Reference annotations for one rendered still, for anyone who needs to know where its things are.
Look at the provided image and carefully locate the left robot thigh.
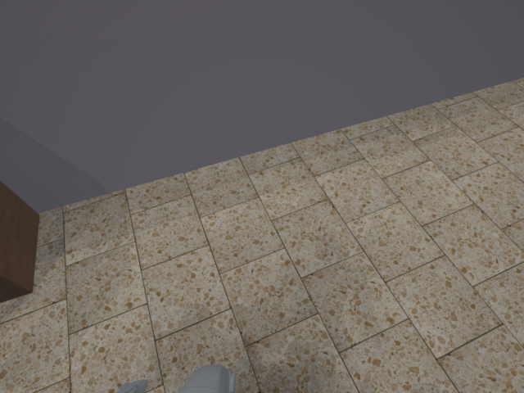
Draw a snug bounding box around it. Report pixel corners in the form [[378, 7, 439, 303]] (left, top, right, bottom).
[[179, 365, 236, 393]]

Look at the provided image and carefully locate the cupboard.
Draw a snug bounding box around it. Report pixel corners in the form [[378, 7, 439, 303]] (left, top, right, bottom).
[[0, 181, 40, 303]]

